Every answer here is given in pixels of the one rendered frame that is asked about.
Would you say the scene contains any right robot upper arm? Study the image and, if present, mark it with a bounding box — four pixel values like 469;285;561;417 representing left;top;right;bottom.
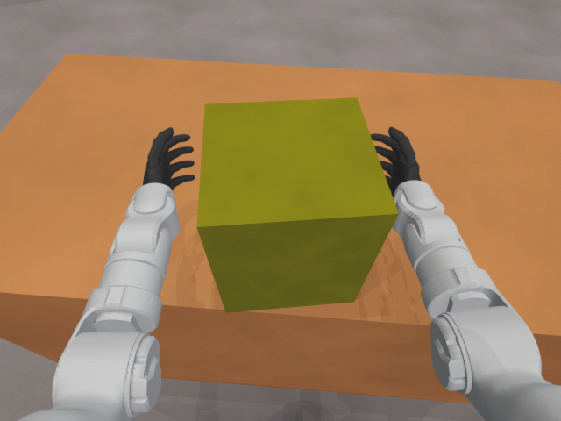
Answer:
430;306;561;421

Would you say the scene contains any right robot hand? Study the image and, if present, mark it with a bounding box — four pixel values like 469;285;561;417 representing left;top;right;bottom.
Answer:
371;127;421;196

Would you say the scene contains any robot left forearm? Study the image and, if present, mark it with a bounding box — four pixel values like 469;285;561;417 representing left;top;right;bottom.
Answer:
52;183;181;403

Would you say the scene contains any left robot upper arm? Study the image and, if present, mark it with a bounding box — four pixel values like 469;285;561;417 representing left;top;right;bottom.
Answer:
18;332;161;421

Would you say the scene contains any pedestal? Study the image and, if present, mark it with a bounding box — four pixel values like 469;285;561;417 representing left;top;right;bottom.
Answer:
0;54;561;403

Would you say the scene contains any carton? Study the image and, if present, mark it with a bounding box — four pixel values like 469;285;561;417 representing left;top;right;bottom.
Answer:
196;97;399;313

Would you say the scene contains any left robot hand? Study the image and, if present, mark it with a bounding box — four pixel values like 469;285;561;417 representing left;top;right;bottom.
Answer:
143;127;195;190

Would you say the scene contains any robot right forearm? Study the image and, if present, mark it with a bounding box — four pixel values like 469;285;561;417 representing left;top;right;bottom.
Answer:
392;180;542;374

